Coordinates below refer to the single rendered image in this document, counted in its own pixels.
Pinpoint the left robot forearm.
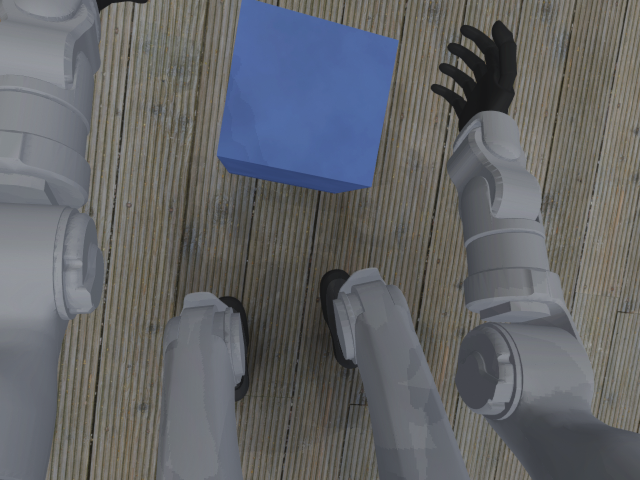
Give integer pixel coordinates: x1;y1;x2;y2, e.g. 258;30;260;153
0;0;101;209

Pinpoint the right robot forearm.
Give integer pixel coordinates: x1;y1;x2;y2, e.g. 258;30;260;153
447;111;594;393

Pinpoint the carton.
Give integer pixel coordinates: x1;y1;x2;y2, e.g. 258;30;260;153
217;0;399;194

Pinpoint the robot right thigh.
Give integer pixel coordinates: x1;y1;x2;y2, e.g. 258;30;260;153
333;280;470;480

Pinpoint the robot left foot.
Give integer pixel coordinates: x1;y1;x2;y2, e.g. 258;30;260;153
218;296;249;402

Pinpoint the robot left upper arm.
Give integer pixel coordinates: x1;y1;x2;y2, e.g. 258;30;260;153
0;203;104;480

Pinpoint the robot right upper arm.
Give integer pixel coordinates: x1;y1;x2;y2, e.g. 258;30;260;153
455;322;640;480

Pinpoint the right robot hand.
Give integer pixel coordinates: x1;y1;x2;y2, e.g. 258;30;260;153
431;20;517;133

